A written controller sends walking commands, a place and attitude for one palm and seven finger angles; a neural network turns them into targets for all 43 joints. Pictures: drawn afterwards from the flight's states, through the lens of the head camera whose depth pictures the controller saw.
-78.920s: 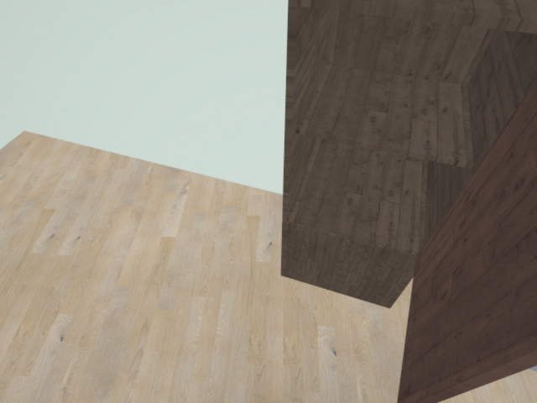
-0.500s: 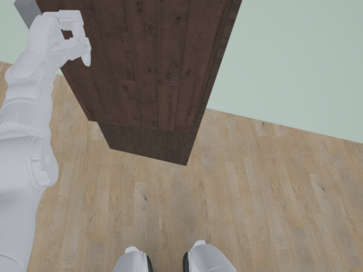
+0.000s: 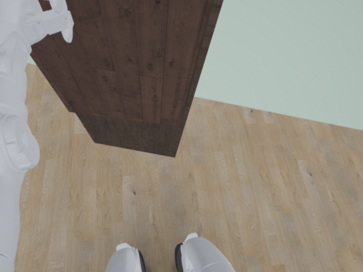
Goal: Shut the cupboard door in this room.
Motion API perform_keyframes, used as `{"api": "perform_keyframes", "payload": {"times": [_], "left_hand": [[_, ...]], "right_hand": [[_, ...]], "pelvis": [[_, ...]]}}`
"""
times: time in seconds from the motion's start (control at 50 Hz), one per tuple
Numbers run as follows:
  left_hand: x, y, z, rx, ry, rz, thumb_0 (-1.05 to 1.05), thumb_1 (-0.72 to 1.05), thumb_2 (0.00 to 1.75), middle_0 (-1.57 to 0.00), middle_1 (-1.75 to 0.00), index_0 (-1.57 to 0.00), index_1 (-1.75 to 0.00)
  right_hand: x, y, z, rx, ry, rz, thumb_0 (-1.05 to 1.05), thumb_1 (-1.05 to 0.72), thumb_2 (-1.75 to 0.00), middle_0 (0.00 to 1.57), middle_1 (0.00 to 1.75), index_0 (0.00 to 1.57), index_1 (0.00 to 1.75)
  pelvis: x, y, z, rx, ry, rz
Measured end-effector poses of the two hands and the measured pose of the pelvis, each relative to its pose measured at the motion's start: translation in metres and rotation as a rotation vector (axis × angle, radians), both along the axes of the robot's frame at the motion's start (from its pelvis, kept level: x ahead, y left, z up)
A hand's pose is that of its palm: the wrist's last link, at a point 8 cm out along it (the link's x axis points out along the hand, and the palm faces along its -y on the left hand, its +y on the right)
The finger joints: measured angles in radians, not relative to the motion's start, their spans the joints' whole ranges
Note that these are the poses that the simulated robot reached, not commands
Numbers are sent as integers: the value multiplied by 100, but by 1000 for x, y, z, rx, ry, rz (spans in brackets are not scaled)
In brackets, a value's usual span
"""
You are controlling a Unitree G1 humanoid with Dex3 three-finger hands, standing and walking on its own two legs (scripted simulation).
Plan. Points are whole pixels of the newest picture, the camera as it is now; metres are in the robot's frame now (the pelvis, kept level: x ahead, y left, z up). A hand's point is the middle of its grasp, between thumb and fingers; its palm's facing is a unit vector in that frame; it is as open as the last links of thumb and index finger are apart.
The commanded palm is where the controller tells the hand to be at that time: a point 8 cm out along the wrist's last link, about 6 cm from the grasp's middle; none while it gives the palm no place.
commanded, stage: push the door shut along its arc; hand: left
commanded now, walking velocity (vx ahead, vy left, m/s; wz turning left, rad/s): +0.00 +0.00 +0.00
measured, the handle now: (5, 9) +0.62 +0.22 +0.13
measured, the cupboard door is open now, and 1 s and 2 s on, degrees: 4 0 0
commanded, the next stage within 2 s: pull the fist back off the door in 0.22 s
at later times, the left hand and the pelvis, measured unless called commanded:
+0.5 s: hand (71, 11) +0.59 +0.11 +0.14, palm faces +0.04 -0.99 +0.10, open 2.9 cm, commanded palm +0.60 +0.12 +0.13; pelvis -0.01 +0.00 -0.02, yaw +1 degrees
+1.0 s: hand (88, 28) +0.57 +0.08 +0.13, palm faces +0.04 -1.00 -0.01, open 3.1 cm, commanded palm +0.53 +0.12 +0.13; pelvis +0.00 +0.00 +0.01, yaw -1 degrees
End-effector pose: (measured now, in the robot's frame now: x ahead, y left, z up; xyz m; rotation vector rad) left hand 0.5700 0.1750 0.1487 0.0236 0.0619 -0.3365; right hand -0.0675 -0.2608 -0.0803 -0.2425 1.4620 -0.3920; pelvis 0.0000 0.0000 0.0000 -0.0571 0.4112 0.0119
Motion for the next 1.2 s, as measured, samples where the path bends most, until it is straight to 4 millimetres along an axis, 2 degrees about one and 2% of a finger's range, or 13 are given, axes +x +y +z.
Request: {"api": "perform_keyframes", "payload": {"times": [0.18, 0.34, 0.38, 0.5, 0.56, 0.66, 0.78, 0.88, 0.96, 1.02, 1.08, 1.2], "left_hand": [[7, -7, 1, -3, -8, -21, 4, 92, 94, -130, -150, -130, -150], [12, -17, 1, -2, -5, -37, 4, 98, 98, -130, -150, -130, -150], [11, -17, -2, -54, 8, 24, 3, 92, 98, -130, -150, -130, -150], [1, -17, -9, -108, 25, 377, -1, 68, 93, -130, -150, -130, -150], [-3, -22, -7, -38, -25, 459, -1, 69, 92, -129, -150, -130, -150], [-5, -30, -4, 48, -55, 431, 0, 80, 94, -129, -150, -130, -150], [-6, -36, -5, 7, 9, 381, -1, 89, 94, -130, -150, -130, -150], [-10, -39, -8, -18, -12, 377, 0, 90, 92, -130, -150, -130, -150], [-18, -41, -15, -7, -27, 374, 1, 90, 91, -130, -150, -130, -150], [-27, -40, -22, -13, -24, 380, 1, 90, 90, -130, -150, -130, -150], [-36, -37, -25, -18, -28, 391, 1, 90, 90, -130, -150, -130, -150], [-56, -33, -14, -5, -88, 384, 1, 90, 90, -130, -150, -130, -150]], "right_hand": [[4, -10, -3, -27, -5, 22, 0, -90, -90, 20, 30, 20, 30], [2, -8, -11, -21, -2, 26, 0, -90, -90, 20, 30, 20, 30], [2, -5, -13, -6, -4, 40, 0, -90, -90, 20, 30, 20, 30], [-2, 13, -19, 94, -21, 99, 0, -90, -90, 20, 30, 20, 30], [-10, 21, -21, 131, -26, 96, 0, -90, -90, 20, 30, 20, 30], [-33, 30, -18, 156, -3, 38, 0, -90, -90, 20, 30, 20, 30], [-60, 34, -6, 156, 56, -11, 0, -90, -90, 20, 30, 20, 30], [-66, 32, 5, 153, 79, -19, 0, -90, -90, 20, 30, 20, 30], [-55, 28, 8, 154, 71, -16, 0, -90, -90, 20, 30, 20, 30], [-38, 23, 7, 152, 43, -7, 0, -90, -90, 20, 30, 20, 30], [-14, 18, 5, 150, -3, 11, 1, -90, -90, 20, 30, 20, 30], [47, 9, -4, 156, -126, 67, 1, -91, -90, 20, 30, 20, 30]], "pelvis": [[-3, -3, -7, -7, 20, 6], [-6, -3, -13, -10, 33, 8], [-7, -3, -14, -16, 43, 11], [-13, -4, -17, -19, 55, 24], [-18, -5, -19, -19, 54, 27], [-25, -4, -17, -17, 46, 24], [-25, -1, -9, -9, 32, 11], [-18, 1, -1, 0, 15, -6], [-9, 2, 5, 8, -3, -14], [-1, 3, 10, 12, -21, -17], [6, 2, 13, 16, -39, -17], [18, 1, 19, 22, -83, -9]]}}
